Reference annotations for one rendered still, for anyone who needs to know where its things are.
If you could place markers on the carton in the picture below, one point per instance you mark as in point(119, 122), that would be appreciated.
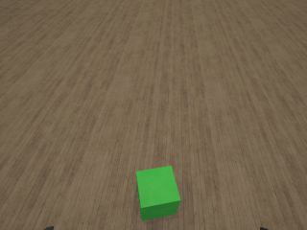
point(158, 193)

